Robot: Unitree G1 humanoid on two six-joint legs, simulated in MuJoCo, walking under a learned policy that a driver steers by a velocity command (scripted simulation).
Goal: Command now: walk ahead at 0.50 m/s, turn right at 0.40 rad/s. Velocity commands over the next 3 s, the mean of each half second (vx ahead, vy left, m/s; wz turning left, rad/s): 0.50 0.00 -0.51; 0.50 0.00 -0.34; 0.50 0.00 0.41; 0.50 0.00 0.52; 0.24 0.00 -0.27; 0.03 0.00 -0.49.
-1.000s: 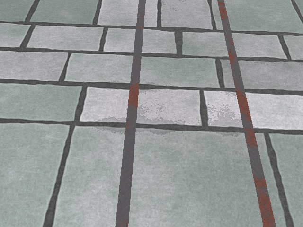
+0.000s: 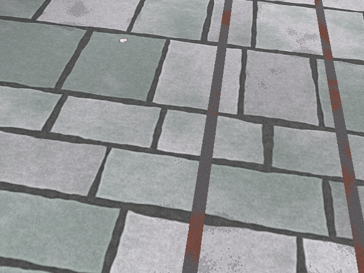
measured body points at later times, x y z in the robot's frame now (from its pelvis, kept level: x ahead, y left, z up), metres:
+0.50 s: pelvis +0.26 -0.08 -0.01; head +0.30 -0.10 +0.44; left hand +0.48 +0.14 -0.10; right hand +0.28 -0.38 -0.13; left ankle +0.19 +0.11 -0.64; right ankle +0.30 -0.16 -0.74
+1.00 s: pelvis +0.55 -0.12 +0.00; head +0.57 -0.12 +0.45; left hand +0.75 +0.09 -0.12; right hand +0.55 -0.42 -0.10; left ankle +0.64 -0.06 -0.74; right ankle +0.40 -0.19 -0.65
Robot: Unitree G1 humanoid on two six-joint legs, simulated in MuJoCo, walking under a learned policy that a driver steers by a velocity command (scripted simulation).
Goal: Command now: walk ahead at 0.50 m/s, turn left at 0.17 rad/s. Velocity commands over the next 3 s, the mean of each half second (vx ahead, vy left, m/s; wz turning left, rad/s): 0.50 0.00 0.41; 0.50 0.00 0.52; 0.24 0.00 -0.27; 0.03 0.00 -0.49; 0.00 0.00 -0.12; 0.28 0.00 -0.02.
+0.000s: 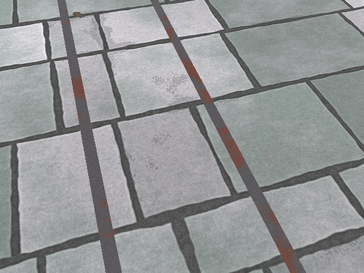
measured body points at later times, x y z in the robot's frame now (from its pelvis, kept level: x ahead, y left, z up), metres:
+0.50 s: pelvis +0.26 -0.03 +0.01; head +0.28 -0.03 +0.46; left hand +0.35 +0.27 -0.08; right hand +0.41 -0.29 -0.11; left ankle +0.17 +0.09 -0.65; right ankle +0.31 -0.13 -0.73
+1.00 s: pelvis +0.49 +0.13 +0.00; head +0.52 +0.16 +0.45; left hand +0.43 +0.43 -0.12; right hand +0.75 -0.03 -0.09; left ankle +0.50 +0.21 -0.73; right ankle +0.52 -0.05 -0.65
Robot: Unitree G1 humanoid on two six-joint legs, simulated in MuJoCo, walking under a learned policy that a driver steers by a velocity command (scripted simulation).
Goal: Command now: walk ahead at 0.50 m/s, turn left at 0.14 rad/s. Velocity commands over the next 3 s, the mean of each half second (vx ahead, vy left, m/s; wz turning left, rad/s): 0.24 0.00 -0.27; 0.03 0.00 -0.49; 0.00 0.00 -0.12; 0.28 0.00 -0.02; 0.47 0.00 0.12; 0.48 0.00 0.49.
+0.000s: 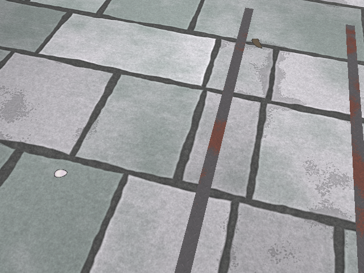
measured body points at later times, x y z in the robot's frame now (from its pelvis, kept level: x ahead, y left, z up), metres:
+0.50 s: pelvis +0.21 -0.04 +0.00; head +0.26 -0.06 +0.44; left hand +0.41 +0.20 -0.10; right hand +0.30 -0.34 -0.12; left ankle +0.18 +0.10 -0.65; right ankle +0.29 -0.14 -0.73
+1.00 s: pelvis +0.28 +0.00 +0.01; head +0.32 +0.01 +0.46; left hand +0.55 +0.19 -0.10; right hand +0.26 -0.30 -0.08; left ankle +0.34 +0.10 -0.73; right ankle +0.20 -0.12 -0.66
